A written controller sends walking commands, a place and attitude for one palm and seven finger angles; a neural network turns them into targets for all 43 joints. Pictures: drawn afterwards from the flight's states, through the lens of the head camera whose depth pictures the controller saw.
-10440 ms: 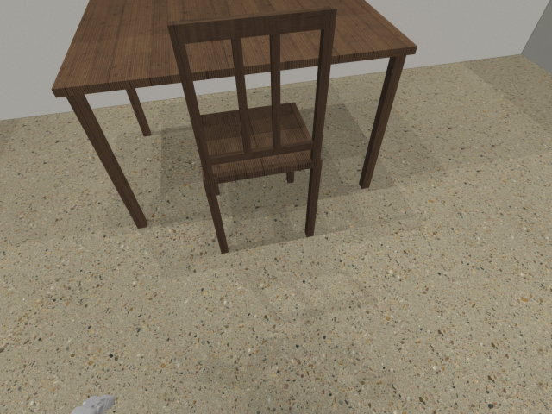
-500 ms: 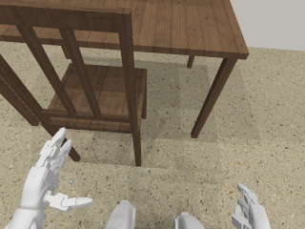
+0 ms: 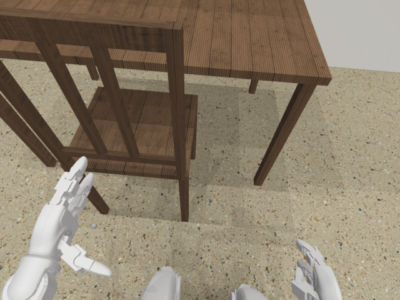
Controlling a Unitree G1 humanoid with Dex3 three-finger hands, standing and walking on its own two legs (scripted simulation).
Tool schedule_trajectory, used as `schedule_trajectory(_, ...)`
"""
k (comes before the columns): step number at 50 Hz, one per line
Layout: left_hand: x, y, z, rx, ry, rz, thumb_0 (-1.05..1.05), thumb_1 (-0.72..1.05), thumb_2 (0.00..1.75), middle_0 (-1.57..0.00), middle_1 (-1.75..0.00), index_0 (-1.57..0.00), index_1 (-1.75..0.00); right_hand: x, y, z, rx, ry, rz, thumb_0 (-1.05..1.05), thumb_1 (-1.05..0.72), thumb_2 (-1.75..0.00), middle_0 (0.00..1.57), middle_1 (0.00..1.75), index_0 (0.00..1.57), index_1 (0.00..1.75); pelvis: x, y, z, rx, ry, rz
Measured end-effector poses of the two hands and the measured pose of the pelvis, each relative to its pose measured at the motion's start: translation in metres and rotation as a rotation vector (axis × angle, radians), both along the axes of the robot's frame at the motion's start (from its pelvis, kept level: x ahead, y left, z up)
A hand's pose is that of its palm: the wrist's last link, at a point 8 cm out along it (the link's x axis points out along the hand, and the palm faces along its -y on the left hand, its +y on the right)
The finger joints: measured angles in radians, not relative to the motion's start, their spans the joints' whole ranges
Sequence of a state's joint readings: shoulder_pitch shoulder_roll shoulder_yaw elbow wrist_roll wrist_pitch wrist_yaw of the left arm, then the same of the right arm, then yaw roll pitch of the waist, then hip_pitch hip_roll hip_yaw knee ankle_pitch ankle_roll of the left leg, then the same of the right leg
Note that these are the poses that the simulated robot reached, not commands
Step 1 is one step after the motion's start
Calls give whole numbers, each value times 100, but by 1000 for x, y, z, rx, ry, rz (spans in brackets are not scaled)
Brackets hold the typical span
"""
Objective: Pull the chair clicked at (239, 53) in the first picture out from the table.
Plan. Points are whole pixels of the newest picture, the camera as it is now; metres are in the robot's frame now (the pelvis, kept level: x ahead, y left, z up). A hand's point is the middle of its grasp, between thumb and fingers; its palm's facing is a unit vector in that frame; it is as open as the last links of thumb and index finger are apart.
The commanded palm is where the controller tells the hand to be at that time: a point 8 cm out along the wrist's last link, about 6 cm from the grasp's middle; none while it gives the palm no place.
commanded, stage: raise the hand toward the chair's back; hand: left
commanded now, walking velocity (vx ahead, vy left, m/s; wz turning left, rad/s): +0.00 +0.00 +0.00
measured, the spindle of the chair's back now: (80, 109) +0.51 +0.32 +0.03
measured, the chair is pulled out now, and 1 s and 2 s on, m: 0.00 0.00 0.00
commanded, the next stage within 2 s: aim the fingers beside a spindle in 0.50 s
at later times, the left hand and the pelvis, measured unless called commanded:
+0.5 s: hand (106, 221) +0.25 +0.18 +0.05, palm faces -0.04 -1.00 -0.06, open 16.9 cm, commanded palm +0.23 +0.24 +0.05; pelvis +0.01 -0.02 +0.00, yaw +0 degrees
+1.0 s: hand (113, 206) +0.28 +0.18 +0.03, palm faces -0.06 -1.00 -0.05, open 16.9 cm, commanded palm +0.26 +0.24 +0.03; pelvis +0.00 -0.02 -0.01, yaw +0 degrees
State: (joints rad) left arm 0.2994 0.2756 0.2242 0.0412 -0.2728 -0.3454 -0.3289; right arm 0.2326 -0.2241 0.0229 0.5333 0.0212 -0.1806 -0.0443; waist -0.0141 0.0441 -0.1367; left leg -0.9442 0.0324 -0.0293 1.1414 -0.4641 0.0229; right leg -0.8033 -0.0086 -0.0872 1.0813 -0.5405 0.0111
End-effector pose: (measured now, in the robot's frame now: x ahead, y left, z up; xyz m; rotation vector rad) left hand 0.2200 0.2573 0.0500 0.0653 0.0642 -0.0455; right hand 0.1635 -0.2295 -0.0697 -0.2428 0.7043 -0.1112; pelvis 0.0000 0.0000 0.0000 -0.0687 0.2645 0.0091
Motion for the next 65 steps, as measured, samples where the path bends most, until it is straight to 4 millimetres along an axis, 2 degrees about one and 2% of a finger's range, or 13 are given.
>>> schedule_trajectory(6, 7, -3, 2, -2, 5, -2, -1, -50, 30, -6, -8, -6, -8, -12, -15, 0, -16, 32, -38, 1, -90, -90, 20, 30, 20, 30, 2, -3, 3, 6, 1, -5)
schedule_trajectory(11, 9, -8, 1, -5, 5, -3, -1, -50, 30, -6, -8, -6, -8, -15, -25, 1, -26, 35, -57, 1, -90, -90, 20, 30, 20, 30, 4, -7, 4, 10, 3, -8)
schedule_trajectory(18, 9, -15, 0, -8, -3, 4, -1, -50, 30, -6, -8, -6, -8, -8, -31, 1, -23, 20, -59, 1, -90, -90, 20, 30, 20, 30, 5, -12, 3, 15, 4, -9)
schedule_trajectory(28, 7, -21, 2, -5, -13, 11, -1, -50, 30, -6, -8, -6, -8, 5, -28, -2, 2, -4, -35, 1, -90, -90, 20, 30, 20, 30, 6, -19, 1, 21, 4, -6)
schedule_trajectory(35, 9, -22, -1, -3, -10, 7, -1, -50, 30, -6, -8, -6, -8, 8, -29, -4, 3, -6, -25, 1, -90, -90, 20, 30, 20, 30, 5, -22, 0, 22, 6, -4)
schedule_trajectory(41, 21, -18, -8, -2, -18, 5, -1, -50, 30, -6, -8, -6, -8, 2, -34, -10, -13, 13, -24, 1, -90, -90, 20, 30, 20, 30, 3, -23, -4, 21, 16, -5)
schedule_trajectory(51, 43, -20, -13, -10, -22, -18, -1, -50, 30, -6, -8, -6, -8, -17, -41, -17, -24, 67, -58, 1, -90, -90, 20, 30, 20, 30, 1, -21, -7, 24, 31, -17)
schedule_trajectory(65, 63, -13, -26, -11, -30, -12, -1, -50, 30, -6, -8, -6, -8, -30, -39, -29, -38, 123, -66, 1, -90, -90, 20, 30, 20, 30, -1, -15, -14, 20, 59, -23)
